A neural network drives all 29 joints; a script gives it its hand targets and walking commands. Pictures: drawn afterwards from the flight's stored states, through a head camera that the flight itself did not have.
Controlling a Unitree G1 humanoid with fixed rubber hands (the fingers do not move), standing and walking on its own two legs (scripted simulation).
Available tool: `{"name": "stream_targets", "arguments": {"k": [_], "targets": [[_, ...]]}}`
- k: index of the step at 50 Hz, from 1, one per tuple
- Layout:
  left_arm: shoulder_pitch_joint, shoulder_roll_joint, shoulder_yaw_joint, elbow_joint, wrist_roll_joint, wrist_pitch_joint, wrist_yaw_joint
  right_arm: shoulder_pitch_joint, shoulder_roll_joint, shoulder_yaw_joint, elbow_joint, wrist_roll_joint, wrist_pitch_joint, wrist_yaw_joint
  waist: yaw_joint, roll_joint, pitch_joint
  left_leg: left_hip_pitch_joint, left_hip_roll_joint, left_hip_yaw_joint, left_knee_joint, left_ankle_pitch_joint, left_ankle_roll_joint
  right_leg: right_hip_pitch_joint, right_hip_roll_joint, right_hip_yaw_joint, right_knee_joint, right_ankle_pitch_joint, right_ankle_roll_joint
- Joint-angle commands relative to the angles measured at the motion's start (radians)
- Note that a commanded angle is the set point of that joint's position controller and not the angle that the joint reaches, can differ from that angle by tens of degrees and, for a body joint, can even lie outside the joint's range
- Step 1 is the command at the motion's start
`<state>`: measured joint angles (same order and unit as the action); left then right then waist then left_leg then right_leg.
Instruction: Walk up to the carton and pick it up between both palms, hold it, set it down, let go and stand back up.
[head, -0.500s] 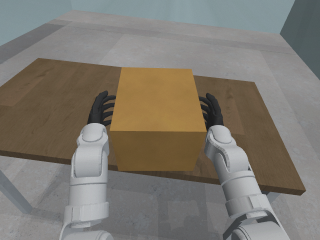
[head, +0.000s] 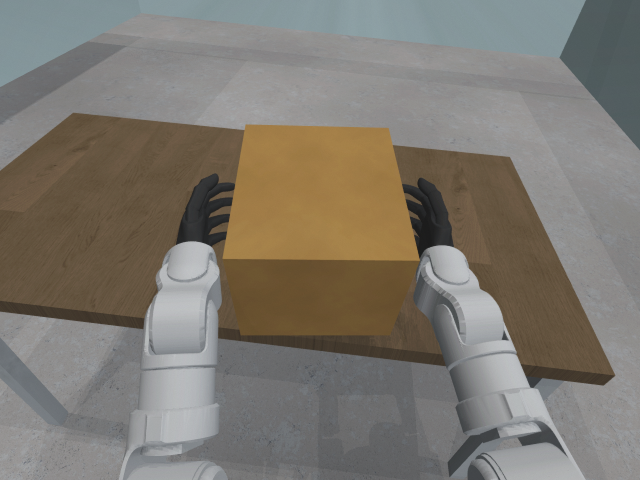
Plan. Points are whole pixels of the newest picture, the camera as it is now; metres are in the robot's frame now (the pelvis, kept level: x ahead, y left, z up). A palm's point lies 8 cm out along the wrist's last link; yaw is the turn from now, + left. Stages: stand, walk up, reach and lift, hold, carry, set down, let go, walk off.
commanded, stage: hold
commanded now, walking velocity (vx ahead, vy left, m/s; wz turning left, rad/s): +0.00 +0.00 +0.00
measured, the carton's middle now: (316, 228) +0.39 +0.01 +0.15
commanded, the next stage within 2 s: set down in 1.24 s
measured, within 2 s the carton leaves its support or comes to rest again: neither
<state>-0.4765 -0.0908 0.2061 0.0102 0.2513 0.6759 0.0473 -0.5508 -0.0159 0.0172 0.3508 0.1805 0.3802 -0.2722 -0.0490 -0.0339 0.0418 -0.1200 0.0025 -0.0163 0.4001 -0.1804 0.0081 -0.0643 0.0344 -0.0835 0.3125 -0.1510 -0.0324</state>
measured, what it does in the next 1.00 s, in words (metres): stands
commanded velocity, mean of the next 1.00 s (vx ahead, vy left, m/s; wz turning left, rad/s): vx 0.00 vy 0.00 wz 0.00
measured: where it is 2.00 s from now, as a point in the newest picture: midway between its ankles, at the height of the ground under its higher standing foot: outside the picture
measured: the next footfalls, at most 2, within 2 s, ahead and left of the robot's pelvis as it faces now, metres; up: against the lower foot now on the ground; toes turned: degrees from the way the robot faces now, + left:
none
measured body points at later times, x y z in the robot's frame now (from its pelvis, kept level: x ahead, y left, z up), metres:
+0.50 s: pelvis -0.01 +0.00 +0.00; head -0.03 +0.02 +0.45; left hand +0.36 +0.15 +0.16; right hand +0.37 -0.13 +0.16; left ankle +0.03 +0.11 -0.75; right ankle +0.02 -0.09 -0.75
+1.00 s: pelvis -0.01 +0.00 +0.00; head -0.03 +0.02 +0.45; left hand +0.36 +0.15 +0.15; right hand +0.37 -0.13 +0.15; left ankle +0.03 +0.11 -0.75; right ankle +0.02 -0.09 -0.75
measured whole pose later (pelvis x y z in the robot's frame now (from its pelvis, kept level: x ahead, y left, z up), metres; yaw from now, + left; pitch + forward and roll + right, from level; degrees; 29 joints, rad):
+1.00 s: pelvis -0.01 +0.00 +0.00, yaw +0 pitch -6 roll -1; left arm -0.51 -0.09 0.23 0.10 0.25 0.66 0.06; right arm -0.60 0.00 -0.03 0.44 0.15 0.37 -0.25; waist -0.04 -0.04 0.04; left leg -0.13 0.00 -0.01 0.39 -0.16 0.01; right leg -0.08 0.03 -0.08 0.33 -0.15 -0.03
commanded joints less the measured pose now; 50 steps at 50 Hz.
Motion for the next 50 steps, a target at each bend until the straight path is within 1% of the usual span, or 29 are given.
{"name": "stream_targets", "arguments": {"k": [1, 3, 6, 8, 10, 12, 13, 14, 15, 16, 18, 19, 21, 22, 23, 25, 26, 28, 29, 33, 36, 39, 41, 42, 44, 45, 48, 49, 50], "targets": [[-0.711, -0.574, -0.651, -0.178, -0.177, -0.060, -0.138, -0.833, 0.668, 0.487, -0.412, 0.097, -0.110, 0.105, -0.005, 0.065, -0.577, 0.177, -0.024, -0.026, -0.032, 0.280, -0.033, 0.162, 0.012, 0.040, -0.007, 0.272, 0.090], [-0.683, -0.568, -0.646, -0.176, -0.175, -0.055, -0.144, -0.806, 0.663, 0.493, -0.413, 0.097, -0.103, 0.104, -0.003, 0.054, -0.558, 0.164, -0.027, -0.020, -0.038, 0.283, -0.030, 0.175, 0.011, 0.046, -0.007, 0.289, 0.094], [-0.695, -0.561, -0.608, -0.132, -0.143, -0.047, -0.153, -0.829, 0.656, 0.456, -0.366, 0.074, -0.107, 0.114, 0.007, 0.060, -0.503, 0.142, -0.024, -0.012, -0.059, 0.222, -0.027, 0.161, 0.006, 0.043, -0.019, 0.209, 0.090], [-0.736, -0.568, -0.632, -0.164, -0.161, -0.053, -0.153, -0.820, 0.650, 0.433, -0.348, 0.073, -0.112, 0.120, -0.014, 0.091, -0.510, 0.153, -0.023, -0.009, -0.054, 0.225, -0.038, 0.132, 0.004, 0.038, -0.019, 0.187, 0.081], [-0.750, -0.586, -0.655, -0.172, -0.176, -0.058, -0.148, -0.838, 0.660, 0.438, -0.371, 0.073, -0.120, 0.125, -0.019, 0.095, -0.535, 0.185, -0.019, -0.014, -0.044, 0.260, -0.044, 0.120, 0.009, 0.030, -0.013, 0.205, 0.079], [-0.791, -0.592, -0.671, -0.180, -0.200, -0.076, -0.141, -0.877, 0.682, 0.446, -0.394, 0.069, -0.129, 0.119, -0.026, 0.071, -0.584, 0.197, -0.021, -0.022, -0.030, 0.259, -0.039, 0.118, 0.012, 0.033, -0.008, 0.230, 0.086], [-0.786, -0.593, -0.664, -0.161, -0.190, -0.077, -0.137, -0.873, 0.672, 0.442, -0.378, 0.065, -0.127, 0.118, -0.022, 0.085, -0.572, 0.189, -0.021, -0.020, -0.032, 0.246, -0.040, 0.116, 0.011, 0.035, -0.010, 0.210, 0.083], [-0.765, -0.590, -0.672, -0.174, -0.197, -0.080, -0.136, -0.880, 0.693, 0.471, -0.417, 0.077, -0.131, 0.119, 0.000, 0.067, -0.596, 0.183, -0.022, -0.019, -0.029, 0.269, -0.032, 0.130, 0.011, 0.036, -0.009, 0.232, 0.086], [-0.788, -0.596, -0.686, -0.190, -0.202, -0.085, -0.132, -0.882, 0.690, 0.466, -0.408, 0.080, -0.129, 0.120, -0.013, 0.078, -0.603, 0.193, -0.021, -0.022, -0.028, 0.273, -0.039, 0.119, 0.012, 0.037, -0.005, 0.234, 0.084], [-0.821, -0.592, -0.686, -0.182, -0.206, -0.090, -0.128, -0.919, 0.695, 0.474, -0.421, 0.085, -0.132, 0.121, 0.000, 0.082, -0.628, 0.190, -0.023, -0.021, -0.020, 0.262, -0.038, 0.111, 0.012, 0.036, -0.004, 0.209, 0.086], [-0.821, -0.601, -0.692, -0.179, -0.216, -0.097, -0.120, -0.914, 0.703, 0.471, -0.418, 0.082, -0.130, 0.123, -0.002, 0.084, -0.639, 0.188, -0.020, -0.024, -0.021, 0.265, -0.036, 0.108, 0.012, 0.038, -0.007, 0.211, 0.083], [-0.794, -0.588, -0.668, -0.134, -0.202, -0.091, -0.121, -0.915, 0.697, 0.464, -0.405, 0.073, -0.129, 0.119, 0.003, 0.067, -0.610, 0.174, -0.022, -0.021, -0.022, 0.247, -0.028, 0.115, 0.011, 0.041, -0.009, 0.212, 0.087], [-0.761, -0.576, -0.616, -0.063, -0.169, -0.076, -0.133, -0.904, 0.681, 0.429, -0.339, 0.044, -0.122, 0.120, 0.010, 0.043, -0.531, 0.133, -0.019, -0.012, -0.060, 0.134, -0.013, 0.111, 0.004, 0.043, -0.025, 0.111, 0.083], [-0.756, -0.580, -0.597, -0.034, -0.162, -0.069, -0.139, -0.885, 0.659, 0.396, -0.294, 0.026, -0.122, 0.125, -0.001, 0.051, -0.498, 0.112, -0.014, -0.010, -0.081, 0.077, -0.011, 0.093, 0.000, 0.046, -0.032, 0.047, 0.079], [-0.758, -0.583, -0.598, -0.050, -0.165, -0.068, -0.143, -0.874, 0.665, 0.391, -0.287, 0.025, -0.124, 0.132, 0.001, 0.053, -0.512, 0.118, -0.013, -0.009, -0.084, 0.086, -0.011, 0.093, -0.001, 0.044, -0.033, 0.039, 0.075], [-0.751, -0.610, -0.647, -0.121, -0.190, -0.070, -0.139, -0.892, 0.691, 0.442, -0.374, 0.065, -0.134, 0.137, 0.008, 0.062, -0.620, 0.173, -0.014, -0.017, -0.049, 0.218, -0.023, 0.119, 0.013, 0.044, -0.022, 0.144, 0.074], [-0.763, -0.604, -0.655, -0.135, -0.199, -0.077, -0.136, -0.886, 0.692, 0.457, -0.380, 0.076, -0.130, 0.130, -0.002, 0.065, -0.634, 0.180, -0.020, -0.021, -0.030, 0.274, -0.030, 0.143, 0.016, 0.045, -0.014, 0.213, 0.078], [-0.781, -0.588, -0.660, -0.170, -0.198, -0.088, -0.129, -0.883, 0.710, 0.490, -0.400, 0.094, -0.123, 0.118, 0.002, 0.072, -0.652, 0.173, -0.029, -0.025, -0.013, 0.313, -0.034, 0.174, 0.010, 0.049, -0.001, 0.287, 0.092], [-0.783, -0.576, -0.648, -0.156, -0.189, -0.088, -0.130, -0.858, 0.702, 0.478, -0.368, 0.085, -0.114, 0.114, -0.008, 0.063, -0.609, 0.159, -0.028, -0.025, -0.023, 0.283, -0.034, 0.171, 0.008, 0.050, 0.001, 0.283, 0.096], [-0.799, -0.558, -0.589, -0.097, -0.148, -0.068, -0.145, -0.860, 0.666, 0.412, -0.260, 0.052, -0.113, 0.129, 0.004, 0.075, -0.495, 0.117, -0.022, -0.009, -0.078, 0.134, -0.022, 0.127, -0.005, 0.049, -0.020, 0.107, 0.087], [-0.761, -0.596, -0.652, -0.168, -0.180, -0.076, -0.140, -0.860, 0.687, 0.458, -0.367, 0.085, -0.134, 0.131, 0.001, 0.092, -0.595, 0.182, -0.023, -0.014, -0.039, 0.287, -0.038, 0.141, 0.008, 0.045, -0.007, 0.236, 0.083], [-0.812, -0.615, -0.704, -0.184, -0.214, -0.092, -0.125, -0.929, 0.694, 0.472, -0.427, 0.095, -0.142, 0.120, -0.016, 0.102, -0.651, 0.201, -0.023, -0.024, -0.009, 0.309, -0.046, 0.127, 0.013, 0.042, -0.001, 0.269, 0.086], [-0.826, -0.593, -0.681, -0.150, -0.203, -0.091, -0.119, -0.894, 0.686, 0.440, -0.350, 0.072, -0.127, 0.123, -0.016, 0.103, -0.566, 0.171, -0.021, -0.022, -0.032, 0.224, -0.039, 0.085, 0.004, 0.042, -0.012, 0.167, 0.082], [-0.810, -0.585, -0.647, -0.089, -0.180, -0.081, -0.121, -0.892, 0.674, 0.415, -0.308, 0.052, -0.119, 0.127, -0.012, 0.084, -0.512, 0.154, -0.018, -0.018, -0.053, 0.155, -0.029, 0.069, 0.002, 0.040, -0.024, 0.098, 0.080], [-0.806, -0.583, -0.616, -0.063, -0.174, -0.082, -0.130, -0.895, 0.684, 0.390, -0.278, 0.032, -0.124, 0.134, -0.002, 0.052, -0.502, 0.105, -0.017, -0.009, -0.082, 0.083, -0.010, 0.075, -0.003, 0.045, -0.029, 0.038, 0.080], [-0.806, -0.585, -0.603, -0.072, -0.174, -0.086, -0.133, -0.909, 0.697, 0.401, -0.290, 0.038, -0.129, 0.138, 0.014, 0.045, -0.539, 0.106, -0.019, -0.009, -0.080, 0.104, -0.003, 0.097, -0.005, 0.050, -0.024, 0.064, 0.085], [-0.806, -0.590, -0.618, -0.080, -0.182, -0.089, -0.131, -0.911, 0.697, 0.417, -0.315, 0.053, -0.134, 0.131, 0.000, 0.066, -0.591, 0.131, -0.021, -0.014, -0.046, 0.198, -0.017, 0.140, 0.002, 0.051, -0.008, 0.175, 0.086], [-0.821, -0.594, -0.634, -0.125, -0.198, -0.097, -0.131, -0.904, 0.713, 0.435, -0.337, 0.060, -0.134, 0.128, -0.004, 0.053, -0.631, 0.157, -0.021, -0.015, -0.036, 0.247, -0.022, 0.153, 0.007, 0.048, 0.001, 0.231, 0.089], [-0.837, -0.592, -0.631, -0.123, -0.192, -0.101, -0.130, -0.929, 0.718, 0.454, -0.349, 0.068, -0.135, 0.124, 0.006, 0.054, -0.656, 0.160, -0.024, -0.015, -0.028, 0.254, -0.024, 0.164, 0.007, 0.050, 0.006, 0.248, 0.096]]}}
